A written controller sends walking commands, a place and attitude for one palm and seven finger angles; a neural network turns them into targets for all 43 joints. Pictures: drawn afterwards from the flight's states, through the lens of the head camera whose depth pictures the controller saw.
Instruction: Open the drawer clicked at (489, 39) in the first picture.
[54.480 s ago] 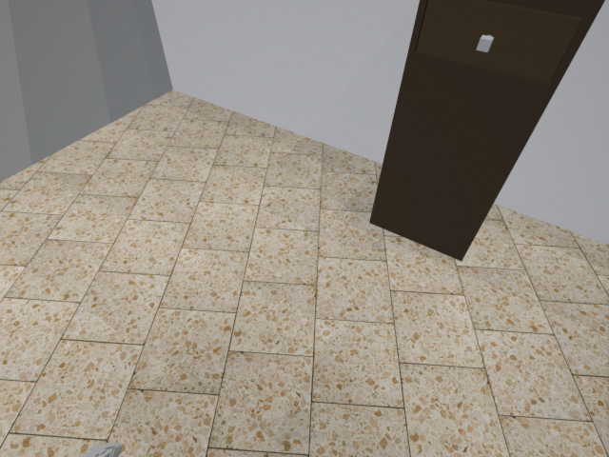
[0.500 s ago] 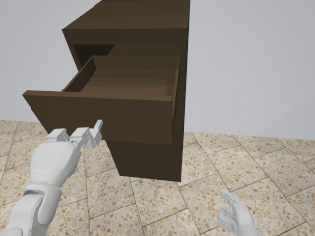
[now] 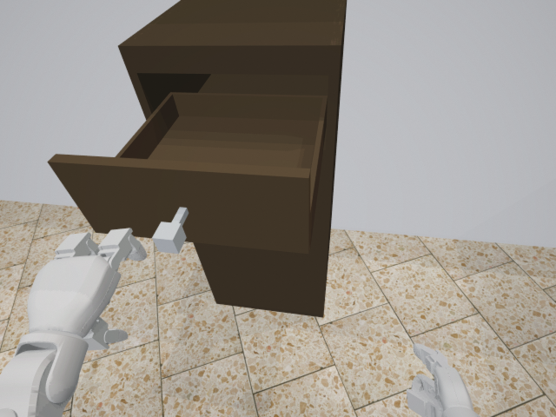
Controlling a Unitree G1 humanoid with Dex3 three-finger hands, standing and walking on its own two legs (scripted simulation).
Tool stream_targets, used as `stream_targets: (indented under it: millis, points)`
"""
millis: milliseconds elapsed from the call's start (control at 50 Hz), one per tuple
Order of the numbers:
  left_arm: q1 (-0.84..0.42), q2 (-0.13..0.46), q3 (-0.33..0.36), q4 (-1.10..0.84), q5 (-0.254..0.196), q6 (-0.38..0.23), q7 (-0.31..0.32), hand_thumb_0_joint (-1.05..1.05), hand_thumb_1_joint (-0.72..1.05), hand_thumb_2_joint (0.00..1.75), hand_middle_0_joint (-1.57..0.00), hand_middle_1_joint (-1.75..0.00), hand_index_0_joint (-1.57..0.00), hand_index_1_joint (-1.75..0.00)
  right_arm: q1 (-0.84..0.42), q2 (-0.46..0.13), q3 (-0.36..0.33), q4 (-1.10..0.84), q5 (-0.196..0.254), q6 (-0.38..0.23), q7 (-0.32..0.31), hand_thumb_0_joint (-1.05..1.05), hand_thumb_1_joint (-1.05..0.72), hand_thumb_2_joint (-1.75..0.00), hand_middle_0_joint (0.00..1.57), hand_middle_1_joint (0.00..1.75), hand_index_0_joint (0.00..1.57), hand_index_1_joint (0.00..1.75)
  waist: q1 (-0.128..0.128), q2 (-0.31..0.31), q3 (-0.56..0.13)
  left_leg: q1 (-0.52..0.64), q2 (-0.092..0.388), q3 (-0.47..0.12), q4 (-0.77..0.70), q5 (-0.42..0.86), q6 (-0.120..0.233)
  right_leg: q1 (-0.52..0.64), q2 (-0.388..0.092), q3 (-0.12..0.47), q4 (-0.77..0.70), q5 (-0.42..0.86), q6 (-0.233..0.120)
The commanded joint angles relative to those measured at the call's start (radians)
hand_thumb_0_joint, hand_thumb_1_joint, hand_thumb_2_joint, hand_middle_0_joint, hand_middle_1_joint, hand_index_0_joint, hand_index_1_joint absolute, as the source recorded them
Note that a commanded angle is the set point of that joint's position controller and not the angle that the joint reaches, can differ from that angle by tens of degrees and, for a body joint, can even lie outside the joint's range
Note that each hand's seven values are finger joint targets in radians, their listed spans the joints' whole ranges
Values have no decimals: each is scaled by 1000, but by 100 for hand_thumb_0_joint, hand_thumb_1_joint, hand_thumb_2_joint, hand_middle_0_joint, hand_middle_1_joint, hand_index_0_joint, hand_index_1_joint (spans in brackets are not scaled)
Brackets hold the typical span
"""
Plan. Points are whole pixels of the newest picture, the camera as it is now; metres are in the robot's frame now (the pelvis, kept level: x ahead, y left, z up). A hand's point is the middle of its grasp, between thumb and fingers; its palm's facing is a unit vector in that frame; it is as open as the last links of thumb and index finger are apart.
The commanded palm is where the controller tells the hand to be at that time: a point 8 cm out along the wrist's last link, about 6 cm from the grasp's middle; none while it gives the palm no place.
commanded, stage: open the thumb to release the handle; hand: left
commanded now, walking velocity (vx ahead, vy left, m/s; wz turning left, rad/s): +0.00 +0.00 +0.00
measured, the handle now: (174, 228) +0.33 +0.21 +0.12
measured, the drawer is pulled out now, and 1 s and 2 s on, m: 0.30 0.30 0.30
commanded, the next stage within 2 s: lift the hand off the handle in 0.04 s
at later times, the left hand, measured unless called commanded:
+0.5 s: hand (139, 295) +0.23 +0.22 +0.11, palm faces +0.10 -0.11 -0.99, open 13.5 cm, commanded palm +0.20 +0.23 +0.16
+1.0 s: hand (104, 267) +0.22 +0.24 +0.17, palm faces +0.14 -0.07 -0.99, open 13.8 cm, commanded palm +0.19 +0.24 +0.23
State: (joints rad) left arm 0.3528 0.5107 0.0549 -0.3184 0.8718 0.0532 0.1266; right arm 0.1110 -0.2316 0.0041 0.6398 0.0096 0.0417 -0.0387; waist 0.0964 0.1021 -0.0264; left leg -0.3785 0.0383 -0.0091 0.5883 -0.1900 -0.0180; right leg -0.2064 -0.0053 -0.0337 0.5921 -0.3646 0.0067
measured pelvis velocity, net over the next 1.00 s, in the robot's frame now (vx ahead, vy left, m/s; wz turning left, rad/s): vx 0.01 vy -0.01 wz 0.02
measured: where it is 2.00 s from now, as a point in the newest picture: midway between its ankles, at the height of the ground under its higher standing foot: outside the picture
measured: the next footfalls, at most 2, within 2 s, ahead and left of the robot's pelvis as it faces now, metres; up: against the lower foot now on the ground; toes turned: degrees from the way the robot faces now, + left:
none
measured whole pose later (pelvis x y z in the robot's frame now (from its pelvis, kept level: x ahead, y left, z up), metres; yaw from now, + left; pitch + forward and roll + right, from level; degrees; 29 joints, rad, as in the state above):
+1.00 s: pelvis +0.01 -0.01 +0.00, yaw +1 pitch -3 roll -1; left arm 0.31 0.63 0.11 -0.50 0.75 0.07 -0.07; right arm 0.08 -0.25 0.04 0.60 0.02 0.05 -0.05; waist 0.10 0.11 -0.02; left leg -0.31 0.03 -0.02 0.54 -0.19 -0.02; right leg -0.13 -0.01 -0.05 0.54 -0.36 0.00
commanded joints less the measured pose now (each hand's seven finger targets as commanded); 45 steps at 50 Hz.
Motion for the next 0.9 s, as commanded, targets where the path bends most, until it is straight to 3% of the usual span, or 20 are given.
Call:
stream_targets:
  millis: [0, 60, 100, 120, 140, 160, 200, 260, 300, 360, 400, 440, 500, 560, 600, 640, 700, 740, 800, 880]
  points:
    - [-167, 139, 13, -206, -25, 19, -37, 0, -50, 30, -30, -120, -30, -120, -216, -105, -12, -195, 6, -56, -21, 0, -90, -90, 20, 30, 20, 30, -30, -67, -81, 190, -57, 40, -92, -31, 33, -141, 34, -7, -169, 80, 6]
    - [-210, 152, -8, -235, 12, -13, -71, 0, -50, 30, -30, -120, -30, -120, -199, -98, 1, -191, -15, -58, -29, 0, -90, -90, 20, 30, 20, 30, -30, -81, -91, 204, -66, 31, -96, -18, 44, -147, 27, -17, -175, 71, 7]
    - [-221, 237, 74, -261, 22, -42, -62, 0, -50, 30, -30, -120, -30, -120, -211, -103, -1, -185, -16, -60, -37, 0, -90, -90, 20, 30, 20, 30, -11, -42, -106, 219, -57, 29, -91, -4, 37, -127, 31, -11, -175, 88, -3]
    - [-127, 91, -36, -276, 29, -54, -58, 0, -50, 30, -30, -120, -30, -120, -196, -72, 12, -210, -26, -71, -21, 0, -90, -90, 20, 30, 20, 30, -4, -53, -117, 219, -67, 31, -81, 24, 43, -144, 25, -21, -159, 93, -2]
    - [-99, 124, 20, -242, 24, -65, -44, 0, -50, 30, -30, -120, -30, -120, -179, -81, -8, -182, -21, -65, -19, 0, -90, -90, 20, 30, 20, 30, -11, -74, -91, 214, -56, 32, -81, 42, 37, -139, 35, -28, -161, 121, -4]
    - [-107, 133, 40, -278, 25, -77, -30, 0, -50, 30, -30, -120, -30, -120, -177, -87, -6, -189, -23, -61, -17, 0, -90, -90, 20, 30, 20, 30, 0, -47, -127, 222, -59, 35, -77, 67, 33, -130, 34, -32, -150, 150, -4]
    - [-92, 240, 163, -281, 29, -75, 13, 0, -50, 30, -30, -120, -30, -120, -191, -93, -9, -185, -21, -56, -16, 0, -90, -90, 20, 30, 20, 30, 26, -20, -150, 216, -50, 38, -65, 79, 22, -106, 38, -21, -137, 175, -13]
    - [-85, 143, 118, -223, 54, -49, 55, 0, -50, 30, -30, -120, -30, -120, -169, -73, -12, -179, -18, -34, 3, 0, -90, -90, 20, 30, 20, 30, 15, -26, -132, 191, -52, 43, -61, 102, 16, -128, 43, -34, -123, 181, -16]
    - [-91, 148, 124, -205, 37, -20, 62, 0, -50, 30, -30, -120, -30, -120, -185, -80, -18, -181, -9, -35, 10, 0, -90, -90, 20, 30, 20, 30, 11, -22, -140, 196, -46, 44, -58, 100, 17, -121, 47, -26, -121, 194, -17]
    - [-86, 95, 36, -226, 22, 18, 30, 0, -50, 30, -30, -120, -30, -120, -183, -89, -18, -190, -10, -23, 11, 0, -90, -90, 20, 30, 20, 30, -4, -44, -162, 200, -54, 48, -64, 114, 24, -104, 37, -28, -120, 234, -5]
    - [-79, 168, 91, -224, 20, 32, 21, 0, -50, 30, -30, -120, -30, -120, -204, -96, -14, -188, -7, -19, 7, 0, -90, -90, 20, 30, 20, 30, 4, -55, -165, 204, -51, 49, -55, 122, 26, -89, 37, -15, -121, 263, -7]
    - [-62, 169, 86, -216, 35, 39, 10, 0, -50, 30, -30, -120, -30, -120, -195, -90, -10, -181, -11, -6, 5, 0, -90, -90, 20, 30, 20, 30, 5, -90, -151, 191, -57, 48, -60, 125, 30, -79, 31, -15, -122, 276, -3]
    - [-75, 245, 145, -315, 18, 33, 1, 0, -50, 30, -30, -120, -30, -120, -230, -100, -2, -202, -6, -9, -2, 0, -90, -90, 20, 30, 20, 30, 19, -57, -179, 212, -56, 48, -51, 141, 32, -54, 25, -2, -121, 319, -3]
    - [-54, 220, 135, -334, -17, 13, -21, 0, -50, 30, -30, -120, -30, -120, -210, -94, -2, -207, -7, -13, -7, 0, -90, -90, 20, 30, 20, 30, 6, -73, -146, 210, -63, 50, -57, 142, 36, -60, 19, -13, -130, 332, 9]
    - [-34, 282, 204, -355, -52, 10, -36, 0, -50, 30, -30, -120, -30, -120, -232, -107, -1, -218, 2, -24, -15, 0, -90, -90, 20, 30, 20, 30, 13, -75, -151, 220, -58, 51, -45, 140, 35, -46, 20, 0, -135, 358, 11]
    - [-38, 236, 165, -334, -61, 8, -58, 0, -50, 30, -30, -120, -30, -120, -208, -96, 0, -209, -2, -20, -15, 0, -90, -90, 20, 30, 20, 30, -4, -85, -108, 211, -65, 54, -51, 140, 37, -65, 16, -9, -143, 351, 18]
    - [-68, 260, 191, -342, -91, 12, -88, 0, -50, 30, -30, -120, -30, -120, -237, -108, 0, -216, 10, -28, -14, 0, -90, -90, 20, 30, 20, 30, -3, -37, -88, 226, -60, 52, -59, 120, 32, -78, 26, -7, -162, 308, 16]
    - [-87, 234, 150, -345, -90, 12, -106, 0, -50, 30, -30, -120, -30, -120, -208, -101, 2, -214, 4, -24, -14, 0, -90, -90, 20, 30, 20, 30, -9, -54, -89, 222, -63, 49, -77, 118, 33, -75, 22, -22, -161, 274, 18]
    - [-147, 320, 223, -347, -102, 14, -125, 0, -50, 30, -30, -120, -30, -120, -240, -113, 5, -217, 11, -36, -19, 0, -90, -90, 20, 30, 20, 30, 3, -54, -90, 231, -57, 45, -75, 101, 31, -71, 25, -9, -177, 261, 15]
    - [-195, 326, 221, -365, -95, 6, -141, 0, -50, 30, -30, -120, -30, -120, -222, -106, 8, -219, 4, -30, -16, 0, -90, -90, 20, 30, 20, 30, 10, -41, -121, 236, -64, 42, -94, 117, 29, -49, 18, -22, -175, 244, 15]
